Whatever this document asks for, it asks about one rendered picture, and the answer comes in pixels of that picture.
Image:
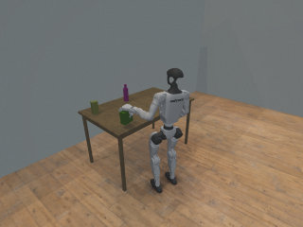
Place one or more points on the robot right upper arm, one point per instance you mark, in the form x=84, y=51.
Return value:
x=185, y=109

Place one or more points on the table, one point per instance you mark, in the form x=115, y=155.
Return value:
x=108, y=119

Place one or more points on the robot left thigh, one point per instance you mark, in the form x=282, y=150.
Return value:
x=154, y=141

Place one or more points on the left robot hand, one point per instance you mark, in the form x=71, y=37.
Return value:
x=126, y=108

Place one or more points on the right robot foot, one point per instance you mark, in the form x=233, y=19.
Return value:
x=172, y=180

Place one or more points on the sponge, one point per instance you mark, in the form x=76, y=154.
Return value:
x=125, y=118

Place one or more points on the robot left upper arm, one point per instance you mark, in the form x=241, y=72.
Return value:
x=157, y=99

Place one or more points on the robot left forearm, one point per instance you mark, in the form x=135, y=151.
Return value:
x=140, y=112

